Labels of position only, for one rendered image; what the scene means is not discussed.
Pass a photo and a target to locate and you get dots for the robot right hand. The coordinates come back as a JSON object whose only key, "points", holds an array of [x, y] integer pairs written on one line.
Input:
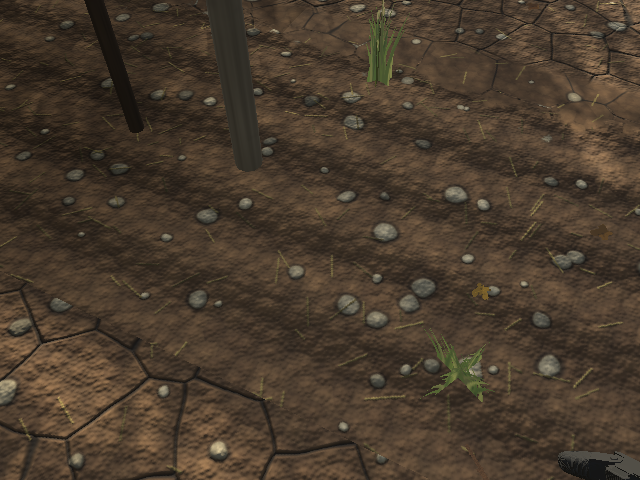
{"points": [[599, 466]]}

